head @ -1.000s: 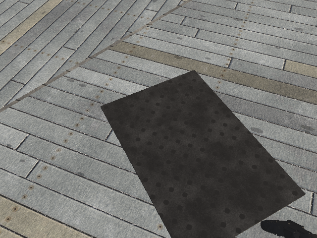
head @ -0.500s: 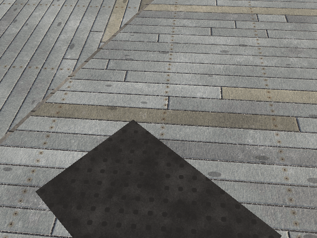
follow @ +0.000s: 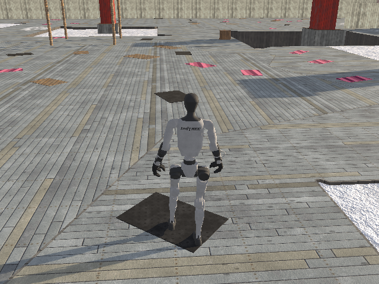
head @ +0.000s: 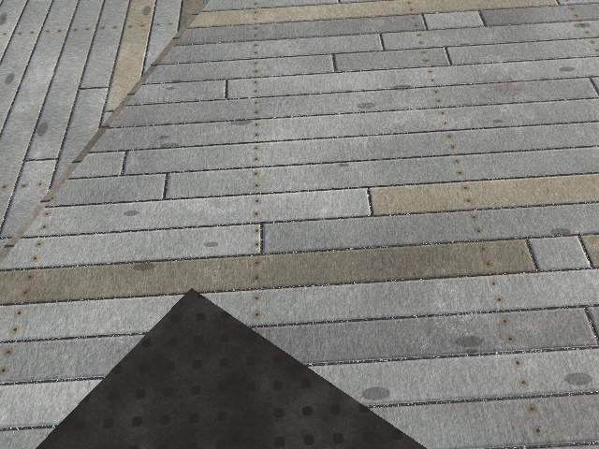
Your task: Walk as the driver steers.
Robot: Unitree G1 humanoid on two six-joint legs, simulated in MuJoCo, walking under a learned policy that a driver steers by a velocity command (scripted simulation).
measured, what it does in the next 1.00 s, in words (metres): walks ahead, turning left: left foot, then right foot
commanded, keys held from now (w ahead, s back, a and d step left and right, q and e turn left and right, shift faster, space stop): no key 0.26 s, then w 0.06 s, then w+q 0.52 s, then no key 0.16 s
